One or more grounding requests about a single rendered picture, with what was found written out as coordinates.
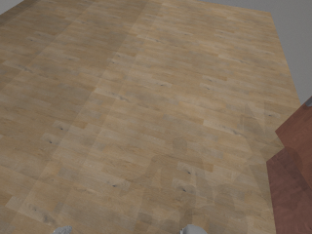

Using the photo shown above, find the cupboard door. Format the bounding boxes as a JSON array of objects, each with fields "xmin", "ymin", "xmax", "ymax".
[{"xmin": 275, "ymin": 96, "xmax": 312, "ymax": 190}]

